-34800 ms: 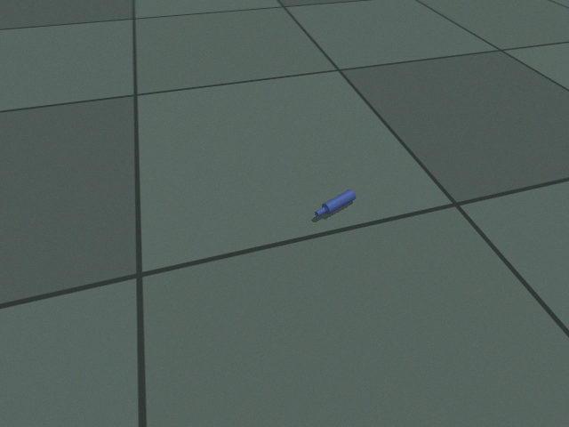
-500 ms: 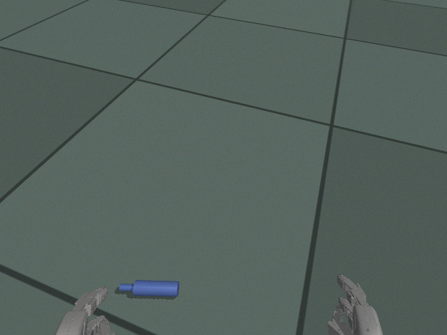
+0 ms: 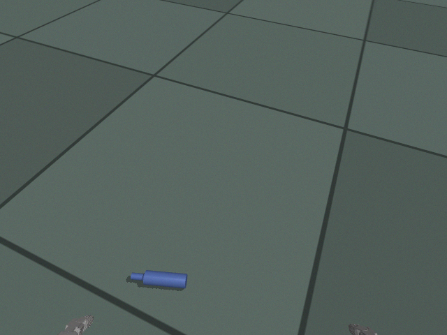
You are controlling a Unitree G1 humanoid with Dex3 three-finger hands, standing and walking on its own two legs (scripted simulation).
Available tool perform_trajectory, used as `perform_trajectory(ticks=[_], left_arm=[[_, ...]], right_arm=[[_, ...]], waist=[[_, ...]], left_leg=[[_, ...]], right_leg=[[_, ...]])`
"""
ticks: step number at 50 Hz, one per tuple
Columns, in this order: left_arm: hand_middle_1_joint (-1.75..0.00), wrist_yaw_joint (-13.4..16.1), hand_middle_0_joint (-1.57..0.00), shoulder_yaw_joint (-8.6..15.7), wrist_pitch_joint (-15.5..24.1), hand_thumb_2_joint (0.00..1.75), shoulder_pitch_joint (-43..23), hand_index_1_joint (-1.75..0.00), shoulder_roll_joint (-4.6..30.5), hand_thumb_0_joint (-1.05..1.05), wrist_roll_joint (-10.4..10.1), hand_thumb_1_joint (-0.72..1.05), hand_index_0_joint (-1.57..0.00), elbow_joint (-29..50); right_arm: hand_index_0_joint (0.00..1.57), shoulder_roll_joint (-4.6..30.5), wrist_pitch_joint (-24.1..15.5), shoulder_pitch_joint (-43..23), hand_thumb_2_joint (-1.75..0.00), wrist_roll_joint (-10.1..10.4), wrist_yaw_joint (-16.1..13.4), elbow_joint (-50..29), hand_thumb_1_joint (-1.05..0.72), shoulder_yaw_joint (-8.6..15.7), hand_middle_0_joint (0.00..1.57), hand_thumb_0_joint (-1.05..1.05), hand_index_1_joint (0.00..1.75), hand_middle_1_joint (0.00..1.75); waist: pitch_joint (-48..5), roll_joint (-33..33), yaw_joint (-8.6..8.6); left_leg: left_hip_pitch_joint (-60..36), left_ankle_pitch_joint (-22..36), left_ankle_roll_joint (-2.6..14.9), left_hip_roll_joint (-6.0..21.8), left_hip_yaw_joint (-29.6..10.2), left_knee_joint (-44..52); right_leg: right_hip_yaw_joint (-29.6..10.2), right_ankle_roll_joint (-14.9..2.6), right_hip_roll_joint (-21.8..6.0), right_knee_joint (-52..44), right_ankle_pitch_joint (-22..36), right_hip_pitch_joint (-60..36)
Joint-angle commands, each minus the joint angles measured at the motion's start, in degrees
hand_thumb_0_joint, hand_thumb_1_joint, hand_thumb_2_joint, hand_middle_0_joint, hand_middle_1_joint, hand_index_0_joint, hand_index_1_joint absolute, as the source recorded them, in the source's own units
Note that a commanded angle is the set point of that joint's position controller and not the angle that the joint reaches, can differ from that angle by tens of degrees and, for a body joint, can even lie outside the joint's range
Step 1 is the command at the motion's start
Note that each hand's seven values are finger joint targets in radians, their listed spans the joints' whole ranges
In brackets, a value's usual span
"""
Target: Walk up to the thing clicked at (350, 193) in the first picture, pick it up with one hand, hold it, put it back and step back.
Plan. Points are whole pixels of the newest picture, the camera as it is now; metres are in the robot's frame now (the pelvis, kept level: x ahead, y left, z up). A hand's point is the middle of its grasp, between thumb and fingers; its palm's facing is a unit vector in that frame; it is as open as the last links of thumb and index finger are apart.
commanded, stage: stand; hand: left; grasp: from above
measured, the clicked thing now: (158, 278) +0.47 +0.26 -0.71
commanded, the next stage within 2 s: none
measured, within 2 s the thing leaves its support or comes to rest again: neither
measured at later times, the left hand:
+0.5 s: hand out of the picture +0.03 +0.23 -0.13, palm faces +0.05 -0.94 -0.34, open 7.3 cm
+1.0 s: hand out of the picture +0.06 +0.23 -0.12, palm faces +0.03 -0.94 -0.34, open 7.3 cm
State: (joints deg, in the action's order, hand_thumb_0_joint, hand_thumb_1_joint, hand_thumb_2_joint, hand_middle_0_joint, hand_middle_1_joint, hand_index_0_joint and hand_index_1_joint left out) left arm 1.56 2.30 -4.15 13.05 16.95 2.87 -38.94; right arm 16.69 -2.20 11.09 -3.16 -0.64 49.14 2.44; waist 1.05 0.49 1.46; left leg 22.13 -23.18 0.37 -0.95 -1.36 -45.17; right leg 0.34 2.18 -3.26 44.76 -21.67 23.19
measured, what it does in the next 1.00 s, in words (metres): stands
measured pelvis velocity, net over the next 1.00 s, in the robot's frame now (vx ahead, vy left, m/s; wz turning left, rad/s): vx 0.00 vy -0.02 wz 0.00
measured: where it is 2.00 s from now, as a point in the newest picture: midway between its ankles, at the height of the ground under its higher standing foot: outside the picture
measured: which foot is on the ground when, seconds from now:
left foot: down 0.00-1.00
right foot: down 0.00-1.00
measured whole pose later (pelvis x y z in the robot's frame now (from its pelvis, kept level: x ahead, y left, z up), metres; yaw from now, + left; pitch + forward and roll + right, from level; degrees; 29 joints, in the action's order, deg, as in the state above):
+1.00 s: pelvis +0.00 -0.02 +0.04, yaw +0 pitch -4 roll +0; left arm 0.7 2.0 -0.3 7.4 17.1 1.3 -66.2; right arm 18.0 -0.1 9.0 -1.1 -0.7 65.0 1.2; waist 4.2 -1.4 0.6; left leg 5.1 -11.1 -1.4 0.8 -2.3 -20.4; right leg 1.9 0.9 -1.6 20.5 -10.1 6.2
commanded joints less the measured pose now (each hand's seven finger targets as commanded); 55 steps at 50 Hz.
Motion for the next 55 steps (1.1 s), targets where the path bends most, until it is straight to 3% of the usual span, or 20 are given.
perform_trajectory(ticks=[1,6,13,16,19,23,27,30,34,36,42,48,55], left_arm=[[-0.3,0.86,-0.2,2.77,4.12,0.9,-2.65,-0.3,7.37,0.0,-0.33,0.9,-0.2,-1.99],[-0.3,0.74,-0.2,2.67,4.6,0.9,-2.39,-0.3,8.58,0.0,-0.63,0.9,-0.2,-9.75],[-0.3,1.12,-0.2,2.25,5.09,0.9,-3.17,-0.3,9.78,0.0,-0.96,0.9,-0.2,-16.73],[-0.3,1.22,-0.2,1.84,5.1,0.9,-2.92,-0.3,9.71,0.0,-1.06,0.9,-0.2,-18.82],[-0.3,1.1,-0.2,1.78,4.88,0.9,-3.68,-0.3,10.33,0.0,-1.03,0.9,-0.2,-20.19],[-0.3,0.93,-0.2,1.66,4.65,0.9,-3.33,-0.3,9.99,0.0,-1.06,0.9,-0.2,-21.92],[-0.3,0.83,-0.2,1.79,5.03,0.9,-4.31,-0.3,10.62,0.0,-1.16,0.9,-0.2,-22.67],[-0.3,0.74,-0.2,1.89,5.06,0.9,-5.68,-0.3,11.17,0.0,-1.36,0.9,-0.2,-22.83],[-0.3,0.54,-0.2,1.72,4.93,0.9,-5.46,-0.3,11.09,0.0,-1.43,0.9,-0.2,-23.51],[-0.3,0.36,-0.2,1.79,4.83,0.9,-6.12,-0.3,11.57,0.0,-1.41,0.9,-0.2,-23.69],[-0.3,0.34,-0.2,1.74,5.25,0.9,-7.22,-0.3,11.96,0.0,-1.58,0.9,-0.2,-23.75],[-0.3,0.1,-0.2,1.73,5.18,0.9,-7.82,-0.3,12.09,0.0,-1.79,0.9,-0.2,-23.95],[-0.3,-0.07,-0.2,1.63,5.23,0.9,-7.82,-0.3,12.06,0.0,-1.94,0.9,-0.2,-24.26]], right_arm=[[0.2,8.96,-0.79,-2.87,-0.9,0.01,-0.75,-2.79,-0.9,2.65,0.2,0.0,0.3,0.3],[0.2,9.59,0.22,-2.84,-0.9,0.56,-1.12,1.39,-0.9,2.33,0.2,0.0,0.3,0.3],[0.2,9.78,0.82,-1.39,-0.9,1.41,-1.4,6.36,-0.9,2.11,0.2,0.0,0.3,0.3],[0.2,9.98,1.0,-2.07,-0.9,1.53,-1.42,7.91,-0.9,1.88,0.2,0.0,0.3,0.3],[0.2,9.64,1.5,-1.7,-0.9,1.56,-1.31,9.22,-0.9,1.56,0.2,0.0,0.3,0.3],[0.2,10.61,1.62,-2.86,-0.9,1.46,-1.22,9.87,-0.9,1.64,0.2,0.0,0.3,0.3],[0.2,10.06,1.31,-3.19,-0.9,1.66,-1.06,10.54,-0.9,1.32,0.2,0.0,0.3,0.3],[0.2,10.45,1.34,-2.54,-0.9,1.54,-1.09,11.19,-0.9,1.13,0.2,0.0,0.3,0.3],[0.2,11.01,1.23,-3.75,-0.9,1.71,-1.04,11.25,-0.9,0.97,0.2,0.0,0.3,0.3],[0.2,10.76,1.3,-3.03,-0.9,1.69,-0.98,11.74,-0.9,0.75,0.2,0.0,0.3,0.3],[0.2,11.35,1.1,-3.48,-0.9,1.75,-0.92,12.01,-0.9,0.68,0.2,0.0,0.3,0.3],[0.2,11.55,1.13,-3.92,-0.9,1.82,-0.89,12.48,-0.9,0.31,0.2,0.0,0.3,0.3],[0.2,12.29,0.91,-4.46,-0.9,1.95,-0.95,12.6,-0.9,0.28,0.2,0.0,0.3,0.3]], waist=[[-3.76,-2.94,0.19],[-0.8,-2.26,0.0],[-0.2,-0.44,-1.11],[0.38,-0.15,-0.64],[2.73,-0.43,-0.77],[3.72,-1.3,-0.25],[2.18,-0.22,-0.31],[2.59,-0.81,-0.76],[2.61,-0.8,-0.15],[3.74,-1.01,-0.47],[1.08,-0.12,-0.8],[1.75,-1.21,-0.77],[0.33,-1.33,-0.8]], left_leg=[[-3.03,12.17,3.04,4.54,-7.38,14.91],[-5.34,9.23,2.14,4.57,-7.24,20.57],[-13.0,15.35,1.34,4.85,-5.65,22.86],[-13.98,17.9,1.0,5.02,-5.6,23.71],[-12.45,12.32,0.88,5.08,-5.65,26.17],[-10.8,8.25,0.93,5.43,-6.33,28.2],[-13.34,13.08,0.81,5.71,-6.0,27.74],[-12.48,12.52,0.82,5.9,-5.73,28.31],[-12.77,12.62,0.65,6.06,-5.85,28.84],[-11.79,10.14,0.48,5.94,-5.77,29.36],[-14.22,15.9,0.63,6.45,-5.27,28.51],[-13.52,14.22,0.55,6.58,-5.07,28.86],[-15.16,17.71,0.4,7.18,-4.9,29.03]], right_leg=[[-1.8,-3.14,-0.83,-10.4,9.32,-7.49],[-2.58,-3.34,-1.64,-16.92,9.32,-11.27],[-3.46,-3.11,-3.1,-22.82,12.61,-13.37],[-3.15,-2.75,-3.1,-24.32,14.52,-14.68],[-3.01,-2.38,-2.7,-25.72,9.63,-14.7],[-2.87,-2.37,-2.61,-26.33,8.06,-15.76],[-3.26,-2.44,-3.25,-27.0,10.41,-16.22],[-3.65,-2.48,-3.48,-27.56,10.94,-16.73],[-3.32,-2.49,-3.3,-27.8,10.38,-17.06],[-3.38,-2.47,-3.01,-28.12,8.62,-16.13],[-3.86,-2.7,-3.66,-28.45,12.76,-17.59],[-3.89,-2.64,-3.48,-28.77,12.18,-17.34],[-3.8,-2.91,-3.71,-28.25,15.42,-18.24]])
